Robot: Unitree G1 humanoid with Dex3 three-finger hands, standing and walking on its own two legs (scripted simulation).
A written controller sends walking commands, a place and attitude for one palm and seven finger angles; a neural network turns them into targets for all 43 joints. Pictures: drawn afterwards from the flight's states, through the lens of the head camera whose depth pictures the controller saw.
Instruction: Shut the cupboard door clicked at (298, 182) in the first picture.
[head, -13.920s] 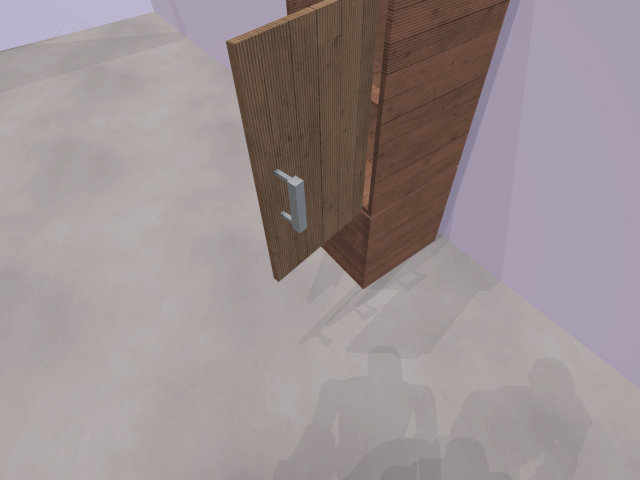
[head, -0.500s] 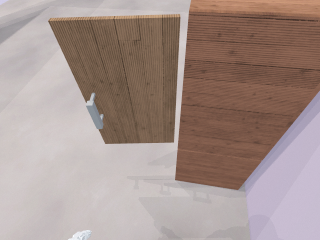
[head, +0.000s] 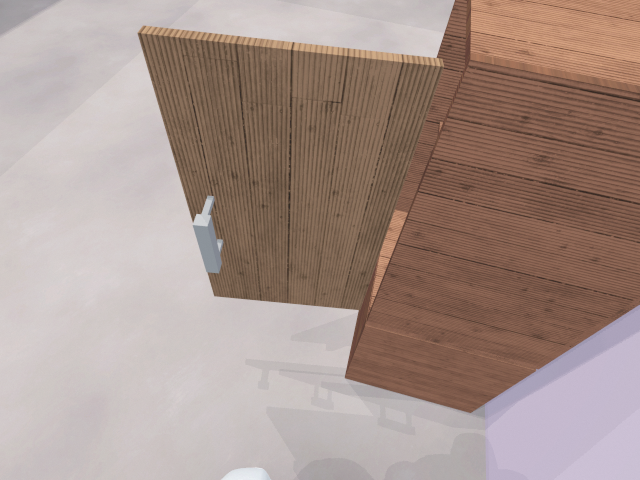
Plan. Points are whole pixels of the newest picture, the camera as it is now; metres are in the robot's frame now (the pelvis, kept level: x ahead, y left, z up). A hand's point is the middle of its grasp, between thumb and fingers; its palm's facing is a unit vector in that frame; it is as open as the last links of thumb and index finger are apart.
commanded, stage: come to a stop and stand still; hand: left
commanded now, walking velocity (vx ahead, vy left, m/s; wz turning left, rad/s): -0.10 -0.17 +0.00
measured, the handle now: (211, 235) +0.47 +0.23 -0.06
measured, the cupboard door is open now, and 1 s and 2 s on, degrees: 100 100 100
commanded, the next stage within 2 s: look again from close up in 0.72 s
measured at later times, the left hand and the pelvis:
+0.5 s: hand out of the picture -0.02 +0.12 -0.16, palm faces +0.01 -0.98 -0.19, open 7.4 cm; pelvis -0.03 -0.05 +0.01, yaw -1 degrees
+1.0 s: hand out of the picture -0.01 +0.15 -0.17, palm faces -0.01 -0.97 -0.24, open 7.4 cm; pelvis -0.04 -0.03 +0.00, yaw -2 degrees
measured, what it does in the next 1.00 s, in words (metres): steps on the spot: right foot, then left foot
